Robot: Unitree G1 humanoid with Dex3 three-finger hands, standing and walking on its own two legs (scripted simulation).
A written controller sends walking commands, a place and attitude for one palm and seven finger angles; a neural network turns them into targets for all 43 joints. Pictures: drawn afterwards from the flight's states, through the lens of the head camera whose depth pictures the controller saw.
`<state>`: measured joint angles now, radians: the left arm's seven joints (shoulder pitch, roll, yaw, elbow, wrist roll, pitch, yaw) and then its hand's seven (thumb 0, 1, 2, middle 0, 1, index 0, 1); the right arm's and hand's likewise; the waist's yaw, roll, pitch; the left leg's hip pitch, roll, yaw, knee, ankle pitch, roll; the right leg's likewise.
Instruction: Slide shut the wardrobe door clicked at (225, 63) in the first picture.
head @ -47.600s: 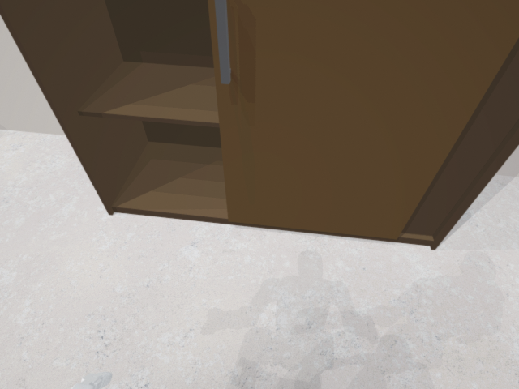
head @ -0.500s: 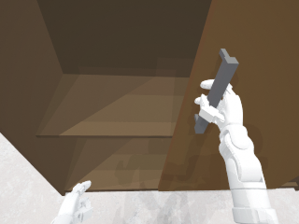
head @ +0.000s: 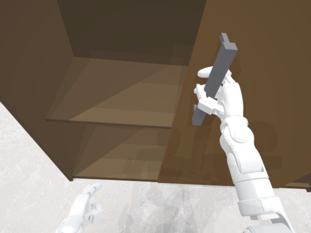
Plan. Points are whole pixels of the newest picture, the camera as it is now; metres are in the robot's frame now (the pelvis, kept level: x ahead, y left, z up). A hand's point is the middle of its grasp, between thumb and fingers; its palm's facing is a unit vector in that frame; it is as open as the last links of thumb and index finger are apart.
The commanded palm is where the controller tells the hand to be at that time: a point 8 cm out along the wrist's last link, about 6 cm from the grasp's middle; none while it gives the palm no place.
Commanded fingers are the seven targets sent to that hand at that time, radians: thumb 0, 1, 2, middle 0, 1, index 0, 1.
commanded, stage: step sideways, sliding the door along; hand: right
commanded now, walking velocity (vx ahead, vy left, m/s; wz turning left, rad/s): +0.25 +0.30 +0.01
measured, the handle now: (208, 85) +0.43 -0.10 +0.15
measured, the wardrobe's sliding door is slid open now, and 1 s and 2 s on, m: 0.53 0.42 0.06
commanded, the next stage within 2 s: none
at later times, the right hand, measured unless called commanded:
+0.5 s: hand (178, 97) +0.39 -0.03 +0.15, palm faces +0.00 +0.99 -0.12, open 6.1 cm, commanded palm +0.37 -0.07 +0.16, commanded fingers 0.00 -0.90 -0.90 0.45 1.40 0.45 1.40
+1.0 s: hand (152, 94) +0.39 +0.03 +0.15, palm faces +0.18 +0.98 -0.07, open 5.8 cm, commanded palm +0.37 +0.04 +0.16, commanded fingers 0.00 -0.90 -0.90 0.45 1.40 0.45 1.40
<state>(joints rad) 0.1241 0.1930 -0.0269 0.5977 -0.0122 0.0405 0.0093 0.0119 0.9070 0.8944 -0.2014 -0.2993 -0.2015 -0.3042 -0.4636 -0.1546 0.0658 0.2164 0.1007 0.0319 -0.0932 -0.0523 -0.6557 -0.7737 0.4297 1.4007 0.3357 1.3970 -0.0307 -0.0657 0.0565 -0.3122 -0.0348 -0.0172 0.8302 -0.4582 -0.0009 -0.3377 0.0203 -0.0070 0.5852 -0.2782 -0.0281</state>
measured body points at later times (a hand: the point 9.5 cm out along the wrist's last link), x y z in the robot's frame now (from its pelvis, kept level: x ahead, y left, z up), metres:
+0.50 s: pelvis -0.02 +0.07 +0.00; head +0.03 +0.08 +0.44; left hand +0.09 +0.32 -0.13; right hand +0.38 -0.08 +0.16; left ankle +0.00 +0.15 -0.68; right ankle -0.03 -0.06 -0.73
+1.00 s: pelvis -0.01 +0.21 +0.00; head +0.04 +0.19 +0.45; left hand +0.16 +0.43 -0.10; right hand +0.38 -0.02 +0.16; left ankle +0.02 +0.33 -0.62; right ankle -0.01 +0.06 -0.73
